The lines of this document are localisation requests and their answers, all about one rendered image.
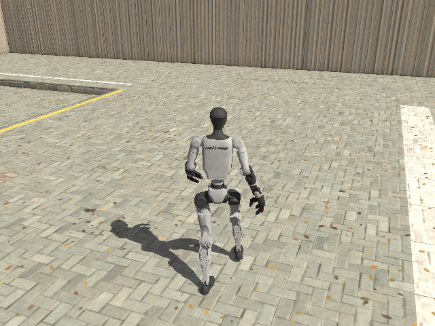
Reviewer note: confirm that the robot right shin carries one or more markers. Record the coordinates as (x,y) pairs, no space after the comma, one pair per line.
(237,232)

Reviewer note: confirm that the left robot upper arm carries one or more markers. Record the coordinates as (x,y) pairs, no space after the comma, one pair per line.
(193,152)

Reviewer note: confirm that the left robot forearm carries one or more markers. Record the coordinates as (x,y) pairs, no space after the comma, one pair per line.
(188,172)

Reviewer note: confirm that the left robot hand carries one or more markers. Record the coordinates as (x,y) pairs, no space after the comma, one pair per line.
(196,174)

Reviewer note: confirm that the robot right thigh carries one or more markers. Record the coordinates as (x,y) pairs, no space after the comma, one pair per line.
(234,200)

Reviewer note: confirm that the right robot upper arm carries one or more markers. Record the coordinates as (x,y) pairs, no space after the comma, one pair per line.
(242,155)

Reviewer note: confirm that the right robot hand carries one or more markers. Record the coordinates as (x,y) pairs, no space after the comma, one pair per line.
(261,203)

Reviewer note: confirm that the right robot forearm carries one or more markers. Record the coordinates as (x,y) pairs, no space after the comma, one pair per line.
(253,184)

